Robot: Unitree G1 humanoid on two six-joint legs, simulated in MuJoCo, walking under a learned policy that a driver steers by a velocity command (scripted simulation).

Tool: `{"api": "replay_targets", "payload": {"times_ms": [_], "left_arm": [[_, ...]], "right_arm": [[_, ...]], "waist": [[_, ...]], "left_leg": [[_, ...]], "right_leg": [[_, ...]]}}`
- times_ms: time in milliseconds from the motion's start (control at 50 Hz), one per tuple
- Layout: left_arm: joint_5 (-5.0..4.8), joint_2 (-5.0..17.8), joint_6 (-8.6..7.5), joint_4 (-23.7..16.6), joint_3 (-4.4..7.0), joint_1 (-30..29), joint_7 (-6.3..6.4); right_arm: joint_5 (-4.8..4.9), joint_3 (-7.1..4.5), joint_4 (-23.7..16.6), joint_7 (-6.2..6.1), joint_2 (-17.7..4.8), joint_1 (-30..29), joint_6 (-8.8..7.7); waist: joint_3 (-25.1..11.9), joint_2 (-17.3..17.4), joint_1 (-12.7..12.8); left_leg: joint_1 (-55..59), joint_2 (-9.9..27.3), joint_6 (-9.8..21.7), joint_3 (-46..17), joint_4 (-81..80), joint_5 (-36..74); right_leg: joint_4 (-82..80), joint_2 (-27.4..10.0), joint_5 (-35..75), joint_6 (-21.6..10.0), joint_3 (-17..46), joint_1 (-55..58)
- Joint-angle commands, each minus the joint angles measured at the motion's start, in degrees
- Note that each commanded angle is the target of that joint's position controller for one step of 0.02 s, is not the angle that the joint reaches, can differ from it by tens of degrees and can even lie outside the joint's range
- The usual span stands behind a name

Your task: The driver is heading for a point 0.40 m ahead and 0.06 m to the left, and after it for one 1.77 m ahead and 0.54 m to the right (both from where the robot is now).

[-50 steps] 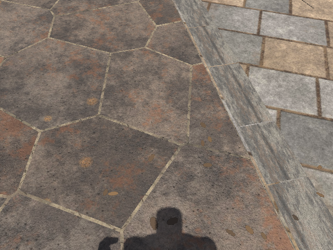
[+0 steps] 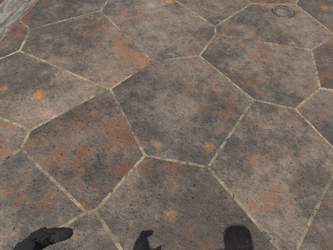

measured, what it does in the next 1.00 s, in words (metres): walks ahead: right foot, then left foot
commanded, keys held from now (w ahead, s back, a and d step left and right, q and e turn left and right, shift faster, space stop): w+q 0.34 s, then e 0.66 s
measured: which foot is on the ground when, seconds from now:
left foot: down 0.00-0.06, up 0.08-0.52, down 0.54-0.96, up 0.98-1.00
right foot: up 0.00-0.04, down 0.06-0.54, up 0.56-0.94, down 0.96-1.00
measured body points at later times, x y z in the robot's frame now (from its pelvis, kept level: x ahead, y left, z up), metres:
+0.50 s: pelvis +0.25 +0.01 -0.01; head +0.29 +0.03 +0.44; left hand +0.18 +0.28 -0.14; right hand +0.53 -0.16 -0.08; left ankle +0.37 +0.17 -0.72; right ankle +0.15 -0.14 -0.74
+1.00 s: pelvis +0.34 +0.02 -0.01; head +0.37 -0.01 +0.43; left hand +0.46 +0.32 -0.11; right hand +0.51 -0.26 -0.13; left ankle +0.37 +0.16 -0.73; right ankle +0.36 -0.07 -0.74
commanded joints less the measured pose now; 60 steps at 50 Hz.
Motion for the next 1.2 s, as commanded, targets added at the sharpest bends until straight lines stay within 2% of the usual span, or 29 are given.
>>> {"api": "replay_targets", "payload": {"times_ms": [20, 60, 80, 100, 120, 140, 160, 200, 340, 420, 480, 520, 540, 560, 580, 600, 640, 680, 740, 840, 940, 960, 980, 1000, 1020, 1060, 1080, 1120, 1200], "left_arm": [[-0.23, 7.3, -1.75, -3.8, 1.97, -1.6, 0.04], [0.59, 10.3, -2.30, -1.1, 3.62, 10.2, 0.60], [1.47, 14.0, -2.07, -0.3, 4.48, 19.4, 1.12], [1.63, 16.2, -1.51, 1.2, 4.87, 21.5, 0.51], [0.62, 10.2, -1.39, 0.0, 3.38, 17.9, 0.42], [0.33, 7.1, -0.94, -0.8, 2.62, 15.0, 0.73], [0.86, 6.1, -0.58, -1.0, 2.19, 12.3, 0.88], [1.52, 4.5, -0.49, -0.6, 1.67, 10.6, 1.36], [0.95, 8.0, -1.00, 0.8, 2.54, 12.3, 1.95], [-0.05, 9.0, 0.36, 2.5, 2.04, 16.4, 1.89], [-1.44, 11.4, 1.54, 3.7, 2.33, 17.8, 1.79], [-1.59, 10.5, 1.82, 3.9, 1.85, 16.9, 1.89], [0.16, 7.0, 1.40, 2.7, 0.53, 17.9, 1.78], [1.37, 0.7, 1.20, 3.0, -1.79, 26.4, 1.04], [-0.63, 5.9, 1.66, 5.1, -0.51, 27.3, 1.13], [-2.17, 8.9, 2.28, 3.2, 0.56, 21.8, 1.25], [-1.10, 6.8, 4.06, 2.9, 0.63, 18.4, 2.52], [-0.64, 5.4, 6.65, 3.1, 0.87, 21.0, 3.54], [-0.01, 4.6, 8.66, 1.0, 1.23, 20.4, 4.31], [0.36, 5.3, 9.60, -3.1, 1.49, 14.3, 2.93], [0.71, 6.1, 9.55, -3.7, 2.59, 16.9, 1.55], [1.11, 8.4, 9.34, -3.4, 3.37, 18.7, 1.93], [1.00, 15.1, 8.98, -5.0, 4.72, 18.7, 3.24], [2.85, 17.2, 7.72, -6.6, 4.64, 18.3, 2.67], [3.14, 15.6, 6.30, -6.8, 4.32, 17.1, 2.11], [0.81, 12.0, 5.32, -7.7, 3.56, 12.0, 2.73], [0.09, 10.4, 5.53, -8.1, 2.99, 10.4, 3.20], [0.48, 9.4, 5.78, -8.5, 2.51, 11.5, 3.95], [0.06, 10.6, 6.23, -8.8, 3.06, 13.6, 4.79]], "right_arm": [[0.06, -2.50, -3.3, -0.33, -9.6, -1.3, -0.16], [-0.57, -1.13, -4.5, -0.17, -6.0, -2.8, 0.03], [-1.23, -0.02, -6.3, -0.23, -2.5, -1.7, -0.04], [0.82, 0.50, -8.2, -0.22, -1.7, 4.3, -0.80], [1.71, -0.73, -6.2, -0.29, -7.5, 3.3, -0.73], [1.19, -1.18, -6.6, -0.12, -9.4, -1.6, -0.51], [0.61, -1.20, -6.6, -0.18, -8.8, -3.4, -0.35], [0.39, -1.18, -7.3, 0.44, -6.9, -4.9, 0.16], [0.24, 0.23, -10.6, 1.67, -3.6, -10.5, 0.59], [-0.84, 1.64, -12.8, 3.02, -0.7, -18.2, -0.72], [-1.28, 0.66, -12.9, 3.53, -3.5, -17.7, -1.22], [-2.25, -1.27, -9.4, 2.83, -7.8, -7.5, -1.35], [-3.38, -2.26, -8.2, 1.88, -12.1, -1.8, -1.11], [-5.16, -1.50, -9.4, 1.24, -14.0, -2.3, -0.47], [-3.98, -0.98, -9.8, 1.67, -11.1, -1.3, 0.10], [-2.83, -0.50, -9.6, 1.90, -9.4, -4.6, 0.32], [-1.84, 0.56, -8.6, 1.79, -5.9, -11.2, -0.06], [-2.88, 0.26, -8.0, 1.50, -6.1, -16.2, -0.33], [-3.23, -0.31, -7.3, 0.70, -7.0, -19.5, -0.46], [-2.38, -0.88, -5.1, -0.69, -8.2, -20.0, 0.68], [-0.20, -1.21, -2.6, -0.59, -8.6, -19.8, 2.24], [-0.31, -0.89, -1.1, -0.45, -6.7, -16.8, 2.68], [-2.63, -0.01, -2.3, -0.21, -3.5, -15.7, 2.99], [-2.56, -0.40, -4.8, -0.78, -5.2, -21.3, 2.98], [-1.67, -0.99, -4.7, -1.09, -7.0, -22.8, 3.16], [-1.66, -1.70, -2.8, -1.91, -7.6, -20.8, 3.26], [-2.08, -1.98, -2.4, -2.19, -8.0, -20.2, 3.22], [-1.76, -1.94, -2.1, -1.90, -7.0, -19.3, 2.72], [-1.25, -1.14, -2.4, -1.59, -5.0, -21.0, 2.14]], "waist": [[0.4, 11.2, 3.3], [-6.8, 9.4, 9.0], [-15.5, -0.8, 11.0], [-18.3, -19.7, 7.3], [-11.5, -11.0, 7.7], [-5.7, -6.6, 8.2], [-3.2, -3.3, 6.9], [-0.7, -3.8, 5.3], [1.0, -1.4, 5.9], [2.4, -0.4, 8.2], [0.3, -2.9, 6.0], [-5.8, -2.1, -0.4], [-12.8, 2.2, -2.0], [-22.9, 16.4, 1.9], [-30.4, 13.6, -0.6], [-22.7, 11.5, -0.5], [-11.6, 8.0, 2.7], [-8.3, 9.4, 6.4], [-6.9, 10.1, 7.4], [-5.8, 9.6, 5.6], [-5.6, 7.3, 7.5], [-3.8, 1.4, 7.3], [-2.0, -16.5, 4.8], [-3.0, -15.3, 7.4], [-3.5, -9.1, 7.5], [-3.5, -4.4, 4.6], [-3.8, -4.8, 4.0], [-6.5, -4.6, 3.7], [-7.1, -4.3, 5.1]], "left_leg": [[-4.3, 13.3, 7.8, -12.5, -1.7, 13.1], [-9.1, 7.7, 4.6, -9.3, 12.8, 17.5], [-21.3, 2.2, 1.3, -3.2, 31.5, 5.8], [-37.5, -1.6, -0.6, -1.0, 46.5, -16.7], [-42.6, 2.6, -0.9, -2.8, 53.6, -12.7], [-42.9, 4.9, -0.5, -0.8, 53.7, -7.6], [-40.2, 7.0, -0.4, 0.2, 52.0, -3.4], [-36.5, 9.8, -0.1, 0.5, 48.2, 0.8], [-39.2, 10.7, -1.8, 3.6, 33.7, 13.9], [-29.6, 6.3, -1.2, 9.4, 17.8, 19.7], [-24.4, 3.7, 0.7, 9.8, 10.9, 17.8], [-8.0, 2.1, 3.3, 10.5, 3.9, 28.0], [7.1, 10.6, 5.8, 4.2, 8.9, 52.4], [24.7, 29.6, 17.2, -15.5, 12.0, 73.6], [21.9, 29.7, 18.7, -17.2, 10.1, 67.4], [17.0, 25.8, 16.2, -10.2, 8.1, 60.4], [3.3, 21.1, 12.3, -2.9, 3.1, 45.8], [-9.7, 19.5, 11.7, 2.4, -2.5, 37.7], [-15.0, 20.2, 12.3, 6.4, -6.0, 26.4], [-13.8, 21.9, 11.2, 9.4, -7.1, 14.3], [-12.0, 20.1, 5.5, 13.4, 2.6, 10.3], [-15.4, 16.4, 1.2, 16.8, 11.0, 4.9], [-29.7, 8.0, -5.4, 22.1, 29.6, -13.0], [-35.9, 2.0, -6.4, 11.6, 41.4, -21.2], [-37.0, 3.0, -5.5, 7.2, 45.8, -17.2], [-38.0, 4.6, -4.6, 5.1, 44.8, -7.3], [-36.8, 4.6, -4.9, 4.9, 44.4, -4.6], [-34.5, 3.3, -5.5, 4.7, 44.7, -1.1], [-34.0, 2.5, -6.7, 3.7, 33.5, 1.2]], "right_leg": [[-1.9, 0.7, -2.4, -1.3, -0.9, 7.4], [-3.3, -2.6, -3.4, -4.8, 1.3, 25.2], [-4.3, -14.1, -10.9, -9.2, 15.9, 42.0], [-12.9, -23.1, -25.0, -16.1, 41.5, 50.3], [-14.7, -22.1, -33.6, -14.8, 38.9, 45.4], [-14.6, -19.9, -29.3, -12.5, 28.5, 38.3], [-15.4, -17.4, -22.4, -11.3, 21.7, 32.0], [-17.8, -14.7, -13.3, -10.8, 12.8, 25.1], [-21.5, -14.0, 3.3, -12.4, -2.8, 25.9], [-18.2, -11.7, 19.8, -11.5, -7.9, 24.4], [-11.7, -12.8, 28.2, -9.9, -5.5, 29.8], [0.9, -9.7, 31.0, -6.5, -6.4, 27.7], [12.8, -6.1, 13.7, -3.4, -7.7, 18.5], [34.3, 1.3, -35.3, 1.0, -5.7, 1.6], [41.4, 0.4, -40.4, 1.3, 3.5, 2.1], [43.1, -1.5, -38.7, 1.2, 2.6, -2.8], [38.2, -4.6, -32.1, 2.0, 0.5, -3.9], [35.9, -4.3, -26.8, 3.3, -1.7, 4.6], [31.3, -4.5, -22.3, 3.4, -2.9, 6.8], [21.5, -5.1, -16.6, 0.9, -4.5, 8.6], [4.5, -1.4, -11.4, -3.7, -8.4, 17.2], [-3.0, -2.6, -3.9, -6.2, -3.5, 20.1], [-8.2, -16.7, 15.3, -12.9, 17.1, 25.7], [-11.4, -22.0, 15.0, -22.6, 27.3, 21.9], [-12.2, -19.7, 10.3, -21.6, 23.3, 21.6], [-10.8, -14.5, 5.1, -15.2, 16.6, 22.7], [-10.4, -13.5, 7.0, -14.1, 14.9, 22.0], [-9.6, -12.2, 11.8, -14.2, 13.7, 23.4], [-8.7, -11.1, 10.0, -14.2, 14.9, 27.4]]}}
Velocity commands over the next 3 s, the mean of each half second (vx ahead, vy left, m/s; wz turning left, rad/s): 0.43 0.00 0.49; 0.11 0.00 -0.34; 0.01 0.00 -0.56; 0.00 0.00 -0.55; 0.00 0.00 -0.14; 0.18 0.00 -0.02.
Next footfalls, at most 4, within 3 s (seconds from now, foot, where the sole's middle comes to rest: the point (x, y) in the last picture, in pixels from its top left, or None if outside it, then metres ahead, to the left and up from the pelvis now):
0.06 right None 0.19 -0.14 -0.78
0.54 left None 0.41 0.18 -0.78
0.96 right None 0.40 -0.07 -0.78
1.46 left None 0.45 0.14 -0.78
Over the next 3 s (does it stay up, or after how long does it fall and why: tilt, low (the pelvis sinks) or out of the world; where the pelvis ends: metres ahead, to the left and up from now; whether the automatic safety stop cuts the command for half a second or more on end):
stays up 0.43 -0.06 0.00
